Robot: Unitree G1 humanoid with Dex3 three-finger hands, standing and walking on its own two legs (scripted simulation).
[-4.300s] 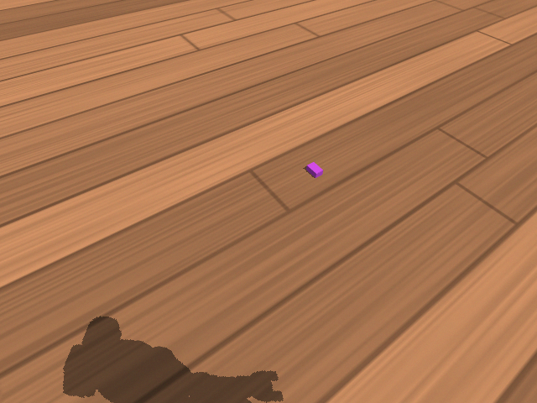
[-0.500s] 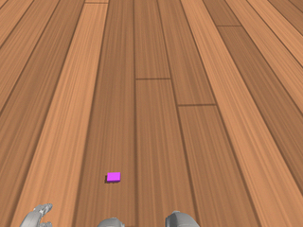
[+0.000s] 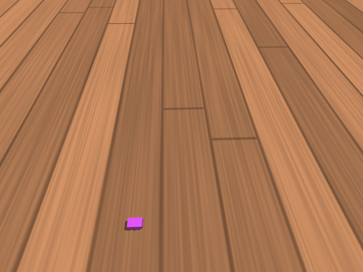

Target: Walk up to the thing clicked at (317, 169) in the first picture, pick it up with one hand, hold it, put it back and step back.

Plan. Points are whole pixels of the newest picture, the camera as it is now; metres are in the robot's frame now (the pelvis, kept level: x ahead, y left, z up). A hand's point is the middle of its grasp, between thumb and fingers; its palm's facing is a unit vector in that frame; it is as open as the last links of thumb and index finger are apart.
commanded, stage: walk up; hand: left
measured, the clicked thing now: (135, 223) +0.47 +0.24 -0.75
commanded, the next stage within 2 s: stand in 1.20 s
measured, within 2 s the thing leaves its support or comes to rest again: neither
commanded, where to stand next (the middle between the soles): +0.09 -0.01 m, yaw +1 degrees
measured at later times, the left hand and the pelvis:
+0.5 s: hand out of the picture +0.12 +0.27 -0.14, palm faces +0.03 -0.95 -0.32, open 7.4 cm; pelvis +0.02 +0.01 +0.02, yaw +1 degrees
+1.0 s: hand out of the picture +0.11 +0.27 -0.14, palm faces +0.03 -0.95 -0.32, open 7.4 cm; pelvis +0.03 +0.01 +0.02, yaw +2 degrees
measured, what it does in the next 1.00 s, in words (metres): stands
